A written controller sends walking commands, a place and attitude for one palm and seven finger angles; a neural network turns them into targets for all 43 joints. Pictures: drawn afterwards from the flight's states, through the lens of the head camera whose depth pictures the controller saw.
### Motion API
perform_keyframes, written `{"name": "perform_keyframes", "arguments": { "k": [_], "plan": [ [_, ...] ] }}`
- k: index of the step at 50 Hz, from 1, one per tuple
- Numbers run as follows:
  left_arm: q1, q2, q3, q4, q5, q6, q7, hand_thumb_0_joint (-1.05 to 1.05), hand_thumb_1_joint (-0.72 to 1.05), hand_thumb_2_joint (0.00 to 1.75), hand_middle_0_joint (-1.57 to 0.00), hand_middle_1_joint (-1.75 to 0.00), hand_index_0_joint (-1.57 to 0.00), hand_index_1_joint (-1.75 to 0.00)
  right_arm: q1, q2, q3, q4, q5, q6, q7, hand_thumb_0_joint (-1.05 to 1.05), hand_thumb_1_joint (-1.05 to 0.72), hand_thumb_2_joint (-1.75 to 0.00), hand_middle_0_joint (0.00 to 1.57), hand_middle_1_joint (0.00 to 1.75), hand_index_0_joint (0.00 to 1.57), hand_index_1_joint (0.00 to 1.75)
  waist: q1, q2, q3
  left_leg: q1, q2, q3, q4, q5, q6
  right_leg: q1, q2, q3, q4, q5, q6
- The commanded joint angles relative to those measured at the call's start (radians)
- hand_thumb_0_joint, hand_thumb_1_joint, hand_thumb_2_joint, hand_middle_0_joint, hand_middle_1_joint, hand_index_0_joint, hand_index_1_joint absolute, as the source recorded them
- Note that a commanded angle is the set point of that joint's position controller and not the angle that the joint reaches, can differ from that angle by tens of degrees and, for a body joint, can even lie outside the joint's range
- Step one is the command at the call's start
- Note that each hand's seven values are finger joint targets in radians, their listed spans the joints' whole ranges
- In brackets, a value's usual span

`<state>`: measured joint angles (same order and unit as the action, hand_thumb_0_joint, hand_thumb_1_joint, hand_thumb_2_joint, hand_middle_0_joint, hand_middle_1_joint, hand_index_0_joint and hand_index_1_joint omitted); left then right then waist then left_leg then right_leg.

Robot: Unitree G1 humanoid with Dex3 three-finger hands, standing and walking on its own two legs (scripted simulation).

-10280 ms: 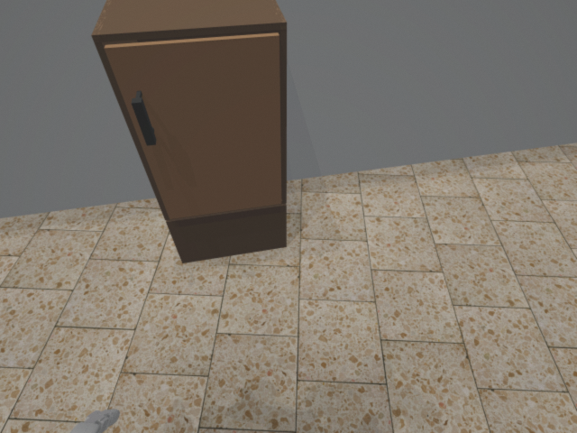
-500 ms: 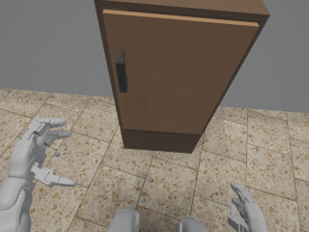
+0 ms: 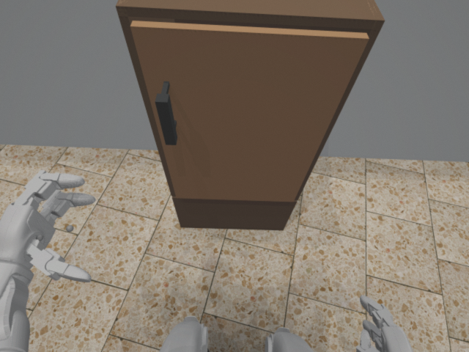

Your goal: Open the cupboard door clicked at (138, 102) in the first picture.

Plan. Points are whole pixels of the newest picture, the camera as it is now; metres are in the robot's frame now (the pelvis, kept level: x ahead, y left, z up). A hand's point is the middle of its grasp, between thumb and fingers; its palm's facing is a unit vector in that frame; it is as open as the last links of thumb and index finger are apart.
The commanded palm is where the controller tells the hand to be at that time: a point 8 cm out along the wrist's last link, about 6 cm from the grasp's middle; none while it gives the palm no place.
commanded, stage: raise the hand with hooked fingers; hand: left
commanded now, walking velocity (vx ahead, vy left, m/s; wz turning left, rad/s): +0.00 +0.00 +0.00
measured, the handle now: (168, 114) +0.56 +0.17 +0.03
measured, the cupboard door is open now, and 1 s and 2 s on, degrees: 0 0 0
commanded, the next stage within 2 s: move the hooked fingers beside the handle in 0.26 s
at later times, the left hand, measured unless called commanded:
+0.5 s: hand (76, 225) +0.29 +0.26 +0.05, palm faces +0.03 -1.00 -0.05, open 13.9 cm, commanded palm +0.28 +0.31 +0.05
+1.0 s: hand (96, 183) +0.37 +0.26 +0.05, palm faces +0.00 -1.00 -0.04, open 14.0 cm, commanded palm +0.35 +0.30 +0.05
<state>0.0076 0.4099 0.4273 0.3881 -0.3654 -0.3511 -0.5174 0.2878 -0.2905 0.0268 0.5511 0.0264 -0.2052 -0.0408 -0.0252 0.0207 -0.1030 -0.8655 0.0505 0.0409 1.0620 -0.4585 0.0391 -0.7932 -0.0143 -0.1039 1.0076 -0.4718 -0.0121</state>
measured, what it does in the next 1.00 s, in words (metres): stands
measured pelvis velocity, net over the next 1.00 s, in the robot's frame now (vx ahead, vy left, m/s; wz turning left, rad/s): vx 0.00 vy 0.00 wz -0.01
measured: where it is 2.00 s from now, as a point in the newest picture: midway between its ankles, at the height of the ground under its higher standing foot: outside the picture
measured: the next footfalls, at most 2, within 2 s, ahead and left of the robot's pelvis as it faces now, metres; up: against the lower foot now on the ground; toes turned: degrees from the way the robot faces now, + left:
none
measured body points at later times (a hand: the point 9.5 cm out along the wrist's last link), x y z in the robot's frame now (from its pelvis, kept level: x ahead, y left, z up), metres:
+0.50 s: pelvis +0.00 -0.01 -0.01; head +0.08 +0.00 +0.44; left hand +0.29 +0.31 +0.05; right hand +0.16 -0.26 -0.09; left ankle +0.03 +0.09 -0.67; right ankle +0.01 -0.12 -0.67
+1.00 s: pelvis +0.00 +0.00 -0.01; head +0.10 +0.01 +0.43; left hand +0.36 +0.31 +0.05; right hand +0.11 -0.27 -0.11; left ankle +0.03 +0.09 -0.67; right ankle +0.01 -0.12 -0.67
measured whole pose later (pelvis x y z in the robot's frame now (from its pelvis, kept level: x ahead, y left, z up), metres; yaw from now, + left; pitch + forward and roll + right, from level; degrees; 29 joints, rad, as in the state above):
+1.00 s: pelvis +0.00 +0.00 -0.01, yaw +0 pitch +18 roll -3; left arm -0.33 0.45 0.44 0.67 -0.28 -0.38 -0.47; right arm 0.31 -0.29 0.03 0.60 0.02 -0.16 -0.04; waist -0.05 0.02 -0.10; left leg -0.95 0.06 0.04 1.10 -0.47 0.03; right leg -0.88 -0.01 -0.10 1.05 -0.48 -0.02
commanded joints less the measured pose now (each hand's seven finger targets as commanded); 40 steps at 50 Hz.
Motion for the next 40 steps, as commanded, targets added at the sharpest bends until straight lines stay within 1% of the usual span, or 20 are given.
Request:
{"name": "perform_keyframes", "arguments": {
  "k": [1,5,6,12,13,17,18,21,23,25,27,28,30,32,35,36,37,38,39,40],
  "plan": [
    [-0.164,0.256,0.128,-0.163,-0.031,-0.081,0.032,0.00,-0.50,0.30,-0.30,-1.20,-0.30,-1.20,-0.008,-0.147,-0.059,-0.125,0.004,-0.041,-0.015,0.00,-0.90,-0.90,0.20,0.30,0.20,0.30,0.022,0.094,-0.257,0.225,-0.034,-0.086,-0.164,0.230,-0.024,0.077,0.055,0.041,-0.112,0.158,-0.022],
    [-0.142,0.228,0.081,-0.167,-0.017,-0.068,0.010,0.00,-0.50,0.30,-0.30,-1.20,-0.30,-1.20,-0.007,-0.145,-0.059,-0.133,0.011,-0.039,-0.017,0.00,-0.90,-0.90,0.20,0.30,0.20,0.30,0.014,0.099,-0.289,0.231,-0.037,-0.075,-0.166,0.212,-0.016,0.102,0.047,0.057,-0.133,0.158,-0.014],
    [-0.148,0.227,0.073,-0.165,-0.020,-0.064,0.000,0.00,-0.50,0.30,-0.30,-1.20,-0.30,-1.20,-0.004,-0.147,-0.057,-0.132,0.010,-0.038,-0.018,0.00,-0.90,-0.90,0.20,0.30,0.20,0.30,0.007,0.073,-0.282,0.221,-0.036,-0.074,-0.157,0.219,-0.012,0.111,0.050,0.061,-0.135,0.170,-0.017],
    [-0.187,0.272,0.123,-0.184,-0.032,-0.081,0.006,0.00,-0.50,0.30,-0.30,-1.20,-0.30,-1.20,-0.015,-0.142,-0.052,-0.123,0.009,-0.044,-0.026,0.00,-0.90,-0.90,0.20,0.30,0.20,0.30,0.015,0.068,-0.279,0.196,-0.037,-0.074,-0.150,0.194,-0.012,0.120,0.046,0.074,-0.139,0.141,-0.014],
    [-0.172,0.260,0.122,-0.150,-0.034,-0.080,0.010,0.00,-0.50,0.30,-0.30,-1.20,-0.30,-1.20,-0.019,-0.139,-0.050,-0.122,0.010,-0.043,-0.026,0.00,-0.90,-0.90,0.20,0.30,0.20,0.30,0.014,0.064,-0.256,0.183,-0.039,-0.070,-0.151,0.176,-0.012,0.115,0.046,0.077,-0.145,0.122,-0.013],
    [-0.166,0.243,0.106,-0.153,-0.031,-0.088,0.009,0.00,-0.50,0.30,-0.30,-1.20,-0.30,-1.20,-0.017,-0.137,-0.051,-0.117,0.009,-0.049,-0.025,0.00,-0.90,-0.90,0.20,0.30,0.20,0.30,0.015,0.084,-0.279,0.193,-0.038,-0.067,-0.139,0.208,-0.011,0.123,0.043,0.080,-0.133,0.165,-0.013],
    [-0.164,0.236,0.099,-0.144,-0.030,-0.081,0.005,0.00,-0.50,0.30,-0.30,-1.20,-0.30,-1.20,-0.016,-0.136,-0.050,-0.118,0.010,-0.048,-0.025,0.00,-0.90,-0.90,0.20,0.30,0.20,0.30,0.011,0.066,-0.276,0.187,-0.038,-0.065,-0.140,0.206,-0.010,0.127,0.043,0.081,-0.135,0.168,-0.010],
    [-0.276,0.244,0.080,-0.108,-0.023,-0.071,-0.006,0.00,-0.50,0.30,-0.30,-1.20,-0.30,-1.20,-0.009,-0.144,-0.048,-0.102,0.010,-0.049,-0.033,0.00,-0.90,-0.90,0.20,0.30,0.20,0.30,-0.016,0.045,-0.258,0.158,-0.034,-0.068,-0.116,0.186,-0.007,0.098,0.045,0.092,-0.131,0.151,-0.010],
    [-0.345,0.266,0.090,-0.065,-0.012,-0.068,-0.014,0.00,-0.50,0.30,-0.30,-1.20,-0.30,-1.20,-0.004,-0.147,-0.048,-0.087,0.012,-0.048,-0.039,0.00,-0.90,-0.90,0.20,0.30,0.20,0.30,-0.024,0.037,-0.255,0.133,-0.032,-0.066,-0.105,0.160,-0.008,0.087,0.038,0.104,-0.133,0.121,-0.006],
    [-0.368,0.262,0.081,-0.061,-0.007,-0.072,-0.014,0.00,-0.50,0.30,-0.30,-1.20,-0.30,-1.20,-0.005,-0.144,-0.047,-0.087,0.011,-0.053,-0.040,0.00,-0.90,-0.90,0.20,0.30,0.20,0.30,-0.012,0.080,-0.275,0.156,-0.033,-0.070,-0.112,0.173,-0.009,0.086,0.036,0.098,-0.126,0.130,-0.012],
    [-0.412,0.290,0.093,-0.073,-0.003,-0.076,-0.017,0.00,-0.50,0.30,-0.30,-1.20,-0.30,-1.20,0.003,-0.147,-0.048,-0.082,0.008,-0.054,-0.040,0.00,-0.90,-0.90,0.20,0.30,0.20,0.30,-0.007,0.090,-0.331,0.181,-0.032,-0.070,-0.102,0.212,-0.009,0.098,0.040,0.096,-0.110,0.174,-0.014],
    [-0.392,0.292,0.097,-0.051,0.000,-0.073,-0.014,0.00,-0.50,0.30,-0.30,-1.20,-0.30,-1.20,0.007,-0.146,-0.048,-0.083,0.008,-0.051,-0.039,0.00,-0.90,-0.90,0.20,0.30,0.20,0.30,0.000,0.088,-0.339,0.186,-0.032,-0.070,-0.108,0.224,-0.010,0.107,0.040,0.093,-0.109,0.185,-0.014],
    [-0.433,0.299,0.094,-0.035,0.010,-0.069,-0.006,0.00,-0.50,0.30,-0.30,-1.20,-0.30,-1.20,0.009,-0.147,-0.049,-0.080,0.009,-0.046,-0.038,0.00,-0.90,-0.90,0.20,0.30,0.20,0.30,-0.008,0.069,-0.342,0.176,-0.029,-0.072,-0.106,0.227,-0.010,0.101,0.039,0.087,-0.101,0.193,-0.010],
    [-0.446,0.294,0.090,-0.019,0.015,-0.060,-0.001,0.00,-0.50,0.30,-0.30,-1.20,-0.30,-1.20,0.015,-0.144,-0.048,-0.083,0.008,-0.039,-0.034,0.00,-0.90,-0.90,0.20,0.30,0.20,0.30,-0.003,0.092,-0.356,0.188,-0.031,-0.070,-0.106,0.245,-0.011,0.096,0.042,0.084,-0.094,0.210,-0.013],
    [-0.406,0.326,0.137,0.035,0.017,-0.045,0.015,0.00,-0.50,0.30,-0.30,-1.20,-0.30,-1.20,0.024,-0.148,-0.053,-0.085,0.008,-0.024,-0.029,0.00,-0.90,-0.90,0.20,0.30,0.20,0.30,0.011,0.057,-0.352,0.154,-0.032,-0.061,-0.106,0.257,-0.011,0.130,0.038,0.091,-0.099,0.235,-0.009],
    [-0.411,0.324,0.130,0.049,0.017,-0.041,0.016,0.00,-0.50,0.30,-0.30,-1.20,-0.30,-1.20,0.029,-0.150,-0.051,-0.088,0.005,-0.019,-0.027,0.00,-0.90,-0.90,0.20,0.30,0.20,0.30,0.008,0.039,-0.351,0.150,-0.031,-0.064,-0.103,0.277,-0.008,0.135,0.042,0.086,-0.092,0.260,-0.011],
    [-0.425,0.318,0.126,0.049,0.021,-0.039,0.018,0.00,-0.50,0.30,-0.30,-1.20,-0.30,-1.20,0.028,-0.147,-0.051,-0.089,0.007,-0.015,-0.023,0.00,-0.90,-0.90,0.20,0.30,0.20,0.30,0.008,0.055,-0.360,0.150,-0.032,-0.058,-0.103,0.284,-0.010,0.139,0.040,0.088,-0.089,0.274,-0.008],
    [-0.418,0.323,0.136,0.048,0.022,-0.039,0.022,0.00,-0.50,0.30,-0.30,-1.20,-0.30,-1.20,0.036,-0.148,-0.056,-0.088,0.007,-0.009,-0.021,0.00,-0.90,-0.90,0.20,0.30,0.20,0.30,0.008,0.045,-0.372,0.159,-0.030,-0.057,-0.104,0.293,-0.010,0.139,0.039,0.085,-0.090,0.283,-0.006],
    [-0.435,0.305,0.114,0.050,0.024,-0.039,0.022,0.00,-0.50,0.30,-0.30,-1.20,-0.30,-1.20,0.035,-0.148,-0.054,-0.091,0.007,-0.005,-0.019,0.00,-0.90,-0.90,0.20,0.30,0.20,0.30,0.000,0.062,-0.356,0.157,-0.032,-0.054,-0.106,0.284,-0.010,0.125,0.040,0.087,-0.094,0.275,-0.005],
    [-0.453,0.323,0.128,0.062,0.028,-0.043,0.026,0.00,-0.50,0.30,-0.30,-1.20,-0.30,-1.20,0.041,-0.151,-0.057,-0.086,0.007,0.000,-0.020,0.00,-0.90,-0.90,0.20,0.30,0.20,0.30,-0.003,0.055,-0.348,0.156,-0.029,-0.057,-0.107,0.278,-0.010,0.112,0.041,0.082,-0.093,0.265,-0.006]
  ]
}}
